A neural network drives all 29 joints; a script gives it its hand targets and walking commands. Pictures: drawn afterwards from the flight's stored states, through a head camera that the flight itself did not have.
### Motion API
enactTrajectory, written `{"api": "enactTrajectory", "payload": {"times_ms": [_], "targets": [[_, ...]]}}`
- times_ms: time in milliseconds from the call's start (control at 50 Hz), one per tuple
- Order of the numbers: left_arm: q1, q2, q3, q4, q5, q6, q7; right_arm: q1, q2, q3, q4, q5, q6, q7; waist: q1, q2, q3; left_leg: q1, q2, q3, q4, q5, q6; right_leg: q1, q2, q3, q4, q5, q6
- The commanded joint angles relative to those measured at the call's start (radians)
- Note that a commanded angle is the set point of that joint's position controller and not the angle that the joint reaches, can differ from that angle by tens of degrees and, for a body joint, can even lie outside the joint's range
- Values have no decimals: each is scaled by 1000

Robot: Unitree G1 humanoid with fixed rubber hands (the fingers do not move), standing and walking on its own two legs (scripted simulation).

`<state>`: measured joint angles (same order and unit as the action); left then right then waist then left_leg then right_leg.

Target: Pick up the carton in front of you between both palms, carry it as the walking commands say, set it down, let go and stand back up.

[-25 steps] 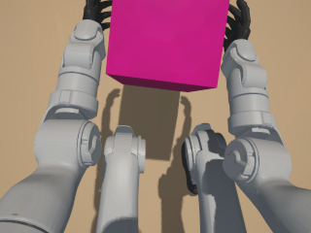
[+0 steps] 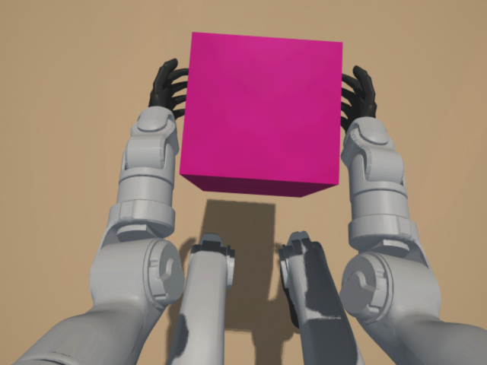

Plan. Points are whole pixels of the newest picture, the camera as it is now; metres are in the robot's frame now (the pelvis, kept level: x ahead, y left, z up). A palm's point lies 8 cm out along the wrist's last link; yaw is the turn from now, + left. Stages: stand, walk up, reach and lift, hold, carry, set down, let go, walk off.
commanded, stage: reach and lift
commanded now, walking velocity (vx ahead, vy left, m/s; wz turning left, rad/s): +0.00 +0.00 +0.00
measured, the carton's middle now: (258, 132) +0.48 +0.00 -0.12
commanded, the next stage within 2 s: none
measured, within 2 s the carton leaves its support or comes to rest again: neither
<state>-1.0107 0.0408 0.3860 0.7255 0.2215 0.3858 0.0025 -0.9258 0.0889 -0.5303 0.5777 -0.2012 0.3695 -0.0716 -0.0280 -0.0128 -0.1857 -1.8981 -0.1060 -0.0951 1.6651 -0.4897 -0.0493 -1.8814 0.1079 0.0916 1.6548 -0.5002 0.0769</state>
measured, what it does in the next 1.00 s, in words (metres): rises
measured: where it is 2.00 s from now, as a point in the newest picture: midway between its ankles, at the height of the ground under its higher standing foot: (253, 305)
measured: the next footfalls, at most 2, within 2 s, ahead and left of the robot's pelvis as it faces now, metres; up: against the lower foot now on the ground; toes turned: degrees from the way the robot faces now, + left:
none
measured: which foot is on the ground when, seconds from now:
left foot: down 0.00-1.00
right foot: down 0.00-1.00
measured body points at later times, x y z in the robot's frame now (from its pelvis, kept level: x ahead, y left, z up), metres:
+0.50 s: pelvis +0.05 +0.00 +0.14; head +0.18 +0.01 +0.57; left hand +0.45 +0.15 +0.10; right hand +0.44 -0.15 +0.10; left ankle +0.10 +0.12 -0.49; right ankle +0.10 -0.14 -0.49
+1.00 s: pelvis +0.10 -0.01 +0.25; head +0.09 +0.00 +0.70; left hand +0.40 +0.15 +0.24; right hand +0.41 -0.16 +0.25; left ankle +0.10 +0.12 -0.49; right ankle +0.10 -0.14 -0.49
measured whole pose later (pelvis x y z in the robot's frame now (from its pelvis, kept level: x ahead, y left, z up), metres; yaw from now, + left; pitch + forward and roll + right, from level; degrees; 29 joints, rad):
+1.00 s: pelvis +0.10 -0.01 +0.25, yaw +1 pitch +4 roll +0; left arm -0.23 -0.15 0.24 0.40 0.22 0.50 0.04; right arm -0.24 0.15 -0.25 0.40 -0.21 0.49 -0.03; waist -0.01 -0.01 -0.12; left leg -0.33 -0.05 -0.14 0.52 -0.25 -0.01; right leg -0.33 0.05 0.14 0.52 -0.26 0.01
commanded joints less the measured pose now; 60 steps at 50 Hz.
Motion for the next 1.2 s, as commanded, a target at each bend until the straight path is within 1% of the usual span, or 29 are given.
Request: {"api": "enactTrajectory", "payload": {"times_ms": [0, 120, 260, 380, 580, 740, 820, 900, 960, 1000, 1080, 1140, 1180], "targets": [[-559, -1125, -510, -11, -177, -21, -222, -631, 1047, 629, 78, 169, 11, 254, -2, 68, -989, 679, -66, 154, -229, 204, 18, 560, 75, -172, -209, 193, -26], [-439, -1151, -531, -16, -175, -30, -211, -505, 1061, 650, 92, 166, 2, 258, 2, 64, -883, 777, -66, 130, -334, 211, 17, 651, 73, -146, -314, 197, -32], [-303, -1169, -532, -17, -158, -54, -202, -360, 1068, 653, 108, 143, -19, 259, 5, 47, -769, 911, -61, 98, -471, 233, 23, 782, 64, -114, -454, 215, -40], [-187, -1178, -552, -40, -150, -73, -199, -231, 1072, 670, 100, 124, -36, 261, 5, 38, -686, 1041, -52, 70, -593, 275, 29, 922, 51, -86, -580, 258, -49], [16, -1178, -612, -112, -144, -78, -196, -18, 1068, 732, 62, 114, -41, 264, 11, 29, -544, 1287, -28, 32, -812, 370, 36, 1203, 25, -39, -801, 359, -61], [172, -1170, -663, -182, -156, -39, -202, 145, 1061, 786, 5, 117, -5, 270, 18, 22, -410, 1497, -9, 12, -993, 499, 37, 1439, 6, -14, -984, 497, -63], [243, -1166, -690, -232, -168, 6, -206, 213, 1050, 815, -45, 128, 39, 275, 18, 21, -332, 1601, -3, 6, -1082, 545, 34, 1549, -3, -10, -1074, 547, -61], [294, -1151, -722, -305, -184, 65, -212, 274, 1057, 845, -104, 149, 96, 283, 17, 8, -257, 1699, 4, 4, -1165, 557, 32, 1656, -11, -5, -1157, 571, -57], [316, -1148, -740, -360, -195, 115, -217, 299, 1052, 864, -147, 163, 145, 291, 25, 7, -189, 1743, 8, 5, -1221, 544, 35, 1719, -16, -3, -1211, 567, -56], [330, -1142, -727, -372, -194, 148, -221, 306, 1045, 855, -161, 162, 177, 296, 29, 8, -126, 1757, 9, 6, -1251, 506, 37, 1735, -18, -2, -1240, 530, -57], [315, -1127, -673, -356, -169, 196, -233, 288, 1026, 797, -147, 137, 221, 307, 28, 9, -7, 1758, 13, 11, -1287, 397, 44, 1721, -23, -6, -1279, 417, -64], [249, -1125, -624, -322, -148, 205, -246, 226, 1023, 746, -117, 116, 230, 315, 25, 2, 39, 1738, 16, 21, -1289, 304, 49, 1705, -27, -11, -1286, 324, -68], [195, -1141, -628, -325, -155, 201, -254, 174, 1040, 750, -120, 120, 227, 321, 23, 1, 18, 1742, 18, 26, -1282, 283, 51, 1711, -28, -15, -1281, 300, -70]]}}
